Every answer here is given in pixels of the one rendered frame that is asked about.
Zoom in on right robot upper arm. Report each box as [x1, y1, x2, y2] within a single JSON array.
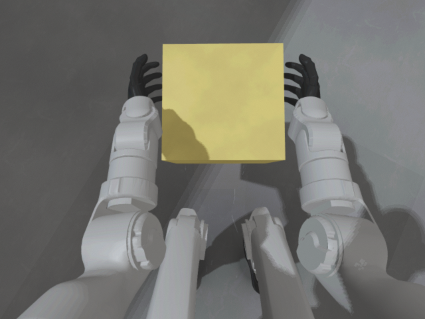
[[296, 213, 425, 319]]

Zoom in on robot left hand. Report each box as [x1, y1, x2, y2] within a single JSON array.
[[128, 54, 162, 103]]

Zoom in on carton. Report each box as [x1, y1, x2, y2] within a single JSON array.
[[161, 43, 286, 163]]

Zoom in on robot left forearm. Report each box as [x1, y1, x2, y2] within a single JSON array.
[[81, 96, 163, 261]]

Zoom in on robot right hand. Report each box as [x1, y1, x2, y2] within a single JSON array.
[[284, 54, 321, 106]]

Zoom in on robot right forearm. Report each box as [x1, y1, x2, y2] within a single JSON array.
[[288, 96, 388, 252]]

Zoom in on robot right thigh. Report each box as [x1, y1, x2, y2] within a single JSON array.
[[241, 214, 315, 319]]

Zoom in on left robot upper arm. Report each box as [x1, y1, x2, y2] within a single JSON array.
[[17, 210, 166, 319]]

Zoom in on robot right foot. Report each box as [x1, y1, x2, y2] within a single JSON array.
[[243, 240, 260, 294]]

